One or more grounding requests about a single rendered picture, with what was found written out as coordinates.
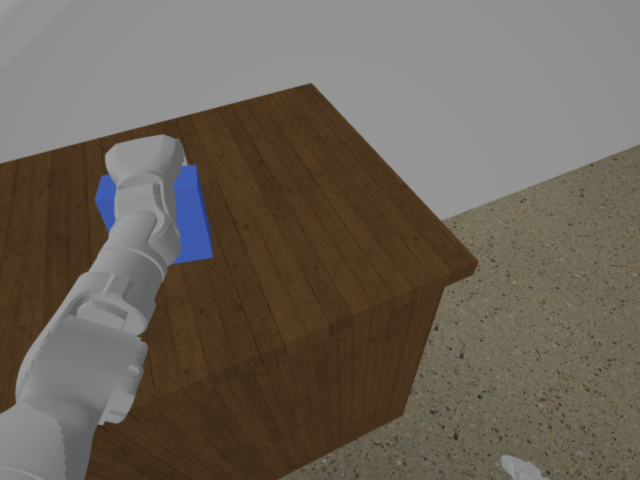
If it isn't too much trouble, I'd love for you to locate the robot right hand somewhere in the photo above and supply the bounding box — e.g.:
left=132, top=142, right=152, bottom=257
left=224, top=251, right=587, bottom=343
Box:
left=501, top=455, right=550, bottom=480

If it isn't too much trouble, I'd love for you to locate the left robot forearm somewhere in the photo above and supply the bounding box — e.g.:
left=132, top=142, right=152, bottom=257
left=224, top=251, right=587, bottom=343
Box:
left=15, top=169, right=181, bottom=403

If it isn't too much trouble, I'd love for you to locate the sponge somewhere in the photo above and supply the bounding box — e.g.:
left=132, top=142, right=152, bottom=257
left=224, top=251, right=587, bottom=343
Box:
left=94, top=165, right=213, bottom=265

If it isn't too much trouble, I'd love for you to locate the robot left hand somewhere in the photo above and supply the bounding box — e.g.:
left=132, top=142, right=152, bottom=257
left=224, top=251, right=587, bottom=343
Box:
left=105, top=134, right=188, bottom=239

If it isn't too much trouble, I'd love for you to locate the robot left upper arm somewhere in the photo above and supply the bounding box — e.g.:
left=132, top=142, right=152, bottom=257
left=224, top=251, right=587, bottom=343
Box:
left=0, top=315, right=148, bottom=480

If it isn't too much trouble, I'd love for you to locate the table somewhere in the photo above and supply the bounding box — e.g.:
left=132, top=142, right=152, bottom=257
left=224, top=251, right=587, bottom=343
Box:
left=0, top=83, right=479, bottom=480

